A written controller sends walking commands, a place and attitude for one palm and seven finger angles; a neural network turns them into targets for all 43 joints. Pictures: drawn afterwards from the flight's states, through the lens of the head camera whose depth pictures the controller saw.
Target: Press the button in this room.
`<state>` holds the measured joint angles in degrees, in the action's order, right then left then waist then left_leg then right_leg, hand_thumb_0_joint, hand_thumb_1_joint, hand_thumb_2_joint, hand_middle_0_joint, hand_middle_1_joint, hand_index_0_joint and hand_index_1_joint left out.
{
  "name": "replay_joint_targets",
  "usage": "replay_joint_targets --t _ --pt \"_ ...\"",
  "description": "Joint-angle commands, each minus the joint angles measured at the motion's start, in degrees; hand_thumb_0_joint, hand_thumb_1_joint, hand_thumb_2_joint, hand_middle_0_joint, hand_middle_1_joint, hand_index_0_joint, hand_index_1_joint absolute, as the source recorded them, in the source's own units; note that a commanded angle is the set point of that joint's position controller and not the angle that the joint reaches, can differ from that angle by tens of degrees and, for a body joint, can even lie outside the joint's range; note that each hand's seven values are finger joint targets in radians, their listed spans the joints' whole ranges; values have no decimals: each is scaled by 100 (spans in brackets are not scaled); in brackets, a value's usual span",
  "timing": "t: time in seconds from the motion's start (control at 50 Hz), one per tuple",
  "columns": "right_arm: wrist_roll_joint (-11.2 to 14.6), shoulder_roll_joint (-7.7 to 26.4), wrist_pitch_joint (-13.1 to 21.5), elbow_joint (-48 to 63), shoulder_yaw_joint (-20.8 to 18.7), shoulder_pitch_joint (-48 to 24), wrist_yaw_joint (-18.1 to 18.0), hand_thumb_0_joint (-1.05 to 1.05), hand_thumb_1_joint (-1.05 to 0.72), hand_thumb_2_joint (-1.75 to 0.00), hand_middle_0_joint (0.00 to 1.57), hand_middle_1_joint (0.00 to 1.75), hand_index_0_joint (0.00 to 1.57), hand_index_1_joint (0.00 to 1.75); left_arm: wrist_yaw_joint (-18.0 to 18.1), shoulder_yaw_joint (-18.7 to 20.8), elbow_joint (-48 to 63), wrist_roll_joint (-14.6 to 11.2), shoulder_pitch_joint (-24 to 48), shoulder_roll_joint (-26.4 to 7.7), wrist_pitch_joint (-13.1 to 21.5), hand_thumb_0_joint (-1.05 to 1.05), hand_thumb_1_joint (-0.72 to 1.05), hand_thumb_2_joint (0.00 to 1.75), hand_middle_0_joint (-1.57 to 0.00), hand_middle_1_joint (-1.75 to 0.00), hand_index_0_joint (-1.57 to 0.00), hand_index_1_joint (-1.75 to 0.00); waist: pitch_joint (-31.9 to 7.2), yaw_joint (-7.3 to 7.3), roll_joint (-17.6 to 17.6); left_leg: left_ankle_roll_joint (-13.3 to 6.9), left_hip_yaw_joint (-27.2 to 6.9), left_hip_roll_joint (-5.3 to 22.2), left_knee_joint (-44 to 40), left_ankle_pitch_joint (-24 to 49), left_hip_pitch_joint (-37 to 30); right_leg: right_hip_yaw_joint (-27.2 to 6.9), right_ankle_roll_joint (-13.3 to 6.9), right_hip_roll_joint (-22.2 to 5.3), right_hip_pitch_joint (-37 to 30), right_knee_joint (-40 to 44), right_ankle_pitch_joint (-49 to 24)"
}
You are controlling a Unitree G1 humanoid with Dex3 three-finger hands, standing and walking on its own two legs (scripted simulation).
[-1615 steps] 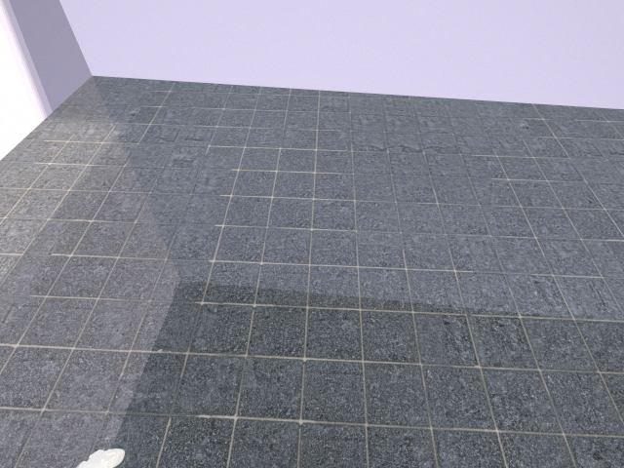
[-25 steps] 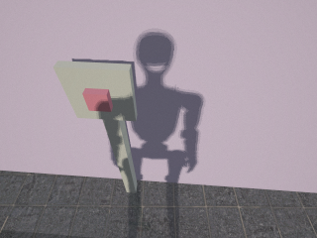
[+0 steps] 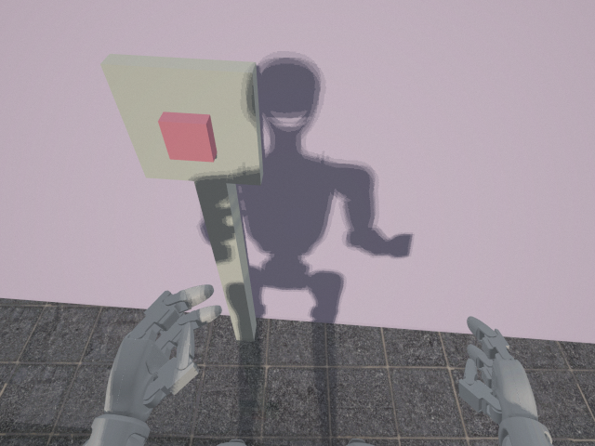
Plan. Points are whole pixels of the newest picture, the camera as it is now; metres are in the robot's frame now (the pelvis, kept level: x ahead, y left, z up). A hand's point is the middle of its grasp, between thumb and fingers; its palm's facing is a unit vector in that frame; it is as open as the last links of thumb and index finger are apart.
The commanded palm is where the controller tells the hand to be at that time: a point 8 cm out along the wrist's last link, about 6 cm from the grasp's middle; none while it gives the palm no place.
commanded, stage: raise the hand and make a fist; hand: left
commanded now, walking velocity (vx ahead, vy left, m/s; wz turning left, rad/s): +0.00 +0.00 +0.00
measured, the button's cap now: (189, 136) +0.51 +0.19 +0.15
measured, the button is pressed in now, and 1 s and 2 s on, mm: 0 0 0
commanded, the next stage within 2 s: aim a knuckle at the button in 1.64 s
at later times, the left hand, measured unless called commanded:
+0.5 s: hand (140, 365) +0.20 +0.19 +0.06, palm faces -0.01 -1.00 -0.05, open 3.1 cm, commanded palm +0.17 +0.25 +0.07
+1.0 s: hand (107, 320) +0.23 +0.22 +0.11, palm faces +0.02 -1.00 -0.07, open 3.1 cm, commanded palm +0.20 +0.28 +0.12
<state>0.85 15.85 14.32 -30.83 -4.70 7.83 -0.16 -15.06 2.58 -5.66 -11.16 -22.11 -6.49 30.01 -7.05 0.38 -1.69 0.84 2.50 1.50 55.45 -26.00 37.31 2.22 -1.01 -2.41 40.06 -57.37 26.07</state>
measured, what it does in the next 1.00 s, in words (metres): stands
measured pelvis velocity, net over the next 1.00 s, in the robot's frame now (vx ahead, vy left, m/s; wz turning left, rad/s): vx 0.02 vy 0.02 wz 0.03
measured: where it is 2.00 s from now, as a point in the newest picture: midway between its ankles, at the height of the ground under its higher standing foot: outside the picture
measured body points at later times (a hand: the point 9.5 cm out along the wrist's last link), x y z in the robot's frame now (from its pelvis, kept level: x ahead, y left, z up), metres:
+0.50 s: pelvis -0.01 +0.02 +0.00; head +0.03 +0.02 +0.45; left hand +0.20 +0.24 +0.07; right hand +0.14 -0.20 -0.09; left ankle +0.01 +0.13 -0.68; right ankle +0.03 -0.11 -0.68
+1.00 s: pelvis +0.02 +0.02 +0.03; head +0.03 +0.02 +0.47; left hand +0.22 +0.27 +0.12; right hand +0.22 -0.19 -0.03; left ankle +0.01 +0.13 -0.68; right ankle +0.03 -0.11 -0.68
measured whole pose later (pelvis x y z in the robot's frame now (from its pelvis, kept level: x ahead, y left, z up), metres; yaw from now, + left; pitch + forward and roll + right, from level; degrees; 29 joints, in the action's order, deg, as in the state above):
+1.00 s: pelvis +0.02 +0.02 +0.03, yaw +2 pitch +5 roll -2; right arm 2.1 13.2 13.4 -30.1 3.1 13.1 -3.2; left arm -15.9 11.1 7.7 -15.8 -21.2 -14.8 10.2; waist -4.4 -1.0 2.4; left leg -0.6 -0.1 1.4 48.5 -25.5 27.8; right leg 5.0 0.6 -2.0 27.1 -45.2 22.7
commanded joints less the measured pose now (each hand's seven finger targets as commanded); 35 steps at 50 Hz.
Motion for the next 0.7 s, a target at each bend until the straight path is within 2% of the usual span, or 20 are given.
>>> replay_joint_targets --t 0.0,0.04,0.06,0.08,0.12,0.16,0.18,0.24,0.28,0.32,0.36,0.38,0.44,0.48,0.5,0.52,0.56,0.58,0.66,0.68 --pt "95 462 -79 1519 -41 -309 -32 0 -90 -90 20 30 20 30 95 537 1783 -204 -433 -851 -85 0 90 90 -72 -87 -72 -87 -484 -321 251 -167 -5 -335 -384 240 530 -415 -65 87 -417 939 322" --pt "75 372 -163 1534 -9 45 -99 0 -90 -90 20 30 20 30 395 538 2480 -121 -267 -845 -122 0 90 90 -78 -93 -78 -93 -785 -168 503 -206 -129 -233 -289 538 255 -304 -64 172 -397 819 -198" --pt "40 358 -181 1534 26 171 -128 0 -90 -90 20 30 20 30 500 455 2901 -80 6 -855 -48 0 90 90 -81 -96 -81 -96 -977 -38 528 -230 -188 -203 -195 706 151 -234 -51 194 -364 727 -487" --pt "7 371 -187 1494 83 232 -167 0 -90 -90 20 30 20 30 533 332 3188 -61 376 -878 35 0 90 90 -83 -99 -83 -99 -886 145 309 -258 -272 -154 -88 689 197 -213 -28 249 -182 669 -502" --pt "5 387 -133 1358 135 314 -216 0 -90 -90 20 30 20 30 467 146 3115 -37 309 -749 129 0 90 90 -89 -105 -89 -105 -824 242 570 -249 -352 -112 -16 746 103 -110 -43 277 33 622 -605" --pt "19 442 -47 1242 203 327 -240 0 -90 -90 20 30 20 30 285 52 2984 -57 407 -793 69 0 90 90 -94 -111 -94 -111 -818 311 623 -236 -443 -93 -52 602 106 -31 -43 300 111 645 -429" --pt "24 458 -27 1222 247 285 -253 0 -90 -90 20 30 20 30 155 -38 2798 -88 385 -798 -80 0 90 90 -97 -114 -97 -114 -683 343 544 -256 -480 -93 -76 518 178 -30 -40 327 100 687 -317" --pt "108 455 -7 1242 247 249 -306 0 -90 -90 20 30 20 30 -25 256 2464 -169 -98 -993 -682 0 90 90 -105 -123 -105 -123 -866 154 376 -225 -475 -137 -336 359 181 -32 0 282 -305 955 -54" --pt "134 395 -34 1236 256 104 -333 0 -90 -90 20 30 20 30 0 633 2221 -246 -410 -1164 -1070 0 90 90 -111 -129 -111 -129 -896 -36 73 -220 -479 -153 -512 424 220 -24 10 278 -644 1092 39" --pt "145 342 -37 1285 289 67 -350 0 -90 -90 20 30 20 30 122 766 2533 -328 -387 -1169 -1246 0 90 90 -116 -135 -116 -135 -913 -136 310 -201 -450 -158 -713 500 74 47 4 244 -809 1133 -33" --pt "124 297 -12 1250 300 79 -362 0 -90 -90 20 30 20 30 294 850 2636 -369 -395 -1131 -1277 0 90 90 -122 -141 -122 -141 -797 -148 154 -194 -457 -129 -828 602 -6 129 15 255 -859 1167 -155" --pt "107 302 -1 1219 316 31 -368 0 -90 -90 20 30 20 30 364 910 2603 -366 -340 -1202 -1231 0 90 90 -124 -144 -124 -144 -715 -150 -100 -198 -496 -120 -870 564 58 147 18 278 -885 1187 -44" --pt "99 327 106 1142 311 178 -344 0 -90 -90 20 30 20 30 447 847 2696 -360 -281 -1117 -1017 0 90 90 -130 -150 -130 -150 -542 -108 256 -172 -452 -126 -971 505 -82 141 3 257 -810 1254 -1" --pt "104 395 167 1109 312 201 -329 0 -90 -90 20 30 20 30 418 777 2645 -328 -212 -1157 -928 0 90 90 -130 -150 -130 -150 -470 -43 130 -190 -463 -120 -1005 481 -142 153 3 269 -801 1292 8" --pt "106 419 199 1109 302 247 -330 0 -90 -90 20 30 20 30 383 770 2684 -317 -143 -1184 -901 0 90 90 -130 -150 -130 -150 -490 -35 253 -187 -445 -125 -1032 470 -193 132 5 255 -804 1321 3" --pt "119 429 229 1076 301 298 -326 0 -90 -90 20 30 20 30 343 754 2632 -310 -144 -1176 -898 0 90 90 -130 -150 -130 -150 -463 -25 380 -178 -438 -128 -1073 486 -263 151 -5 251 -811 1332 -59" --pt "131 468 277 1053 282 347 -337 0 -90 -90 20 30 20 30 287 840 2626 -336 -130 -1262 -931 0 90 90 -130 -150 -130 -150 -551 -30 375 -181 -438 -127 -1116 625 -394 173 -4 254 -900 1362 -263" --pt "130 484 274 1035 295 328 -343 0 -90 -90 20 30 20 30 251 880 2553 -363 -74 -1314 -974 0 90 90 -130 -150 -130 -150 -468 -15 181 -189 -464 -127 -1134 687 -373 176 -9 275 -971 1381 -318" --pt "146 464 315 1020 276 387 -351 0 -90 -90 20 30 20 30 224 1042 2813 -445 -54 -1351 -1064 0 90 90 -130 -150 -130 -150 -699 -81 537 -164 -413 -133 -1216 1255 -774 234 -13 263 -1244 1384 -1067" --pt "143 471 299 982 290 382 -343 0 -90 -90 20 30 20 30 224 1083 2735 -435 15 -1405 -1110 0 90 90 -130 -150 -130 -150 -644 -67 324 -166 -448 -123 -1233 1372 -786 251 -22 298 -1340 1383 -1180"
